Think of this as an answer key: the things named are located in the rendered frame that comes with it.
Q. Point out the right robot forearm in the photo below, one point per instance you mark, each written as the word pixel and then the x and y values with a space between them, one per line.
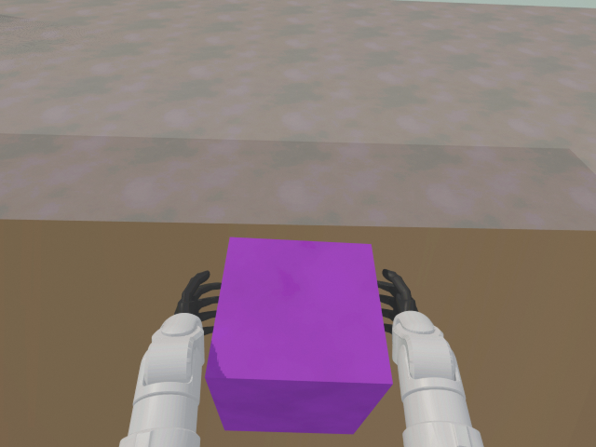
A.
pixel 431 388

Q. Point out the left robot forearm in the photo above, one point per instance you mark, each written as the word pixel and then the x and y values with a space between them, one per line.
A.
pixel 167 393

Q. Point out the carton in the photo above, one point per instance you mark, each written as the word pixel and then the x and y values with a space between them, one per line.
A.
pixel 298 342

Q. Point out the robot right hand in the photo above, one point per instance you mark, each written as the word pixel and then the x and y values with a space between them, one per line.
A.
pixel 401 300

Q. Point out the robot left hand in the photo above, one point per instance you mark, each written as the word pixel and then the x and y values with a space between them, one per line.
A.
pixel 190 302

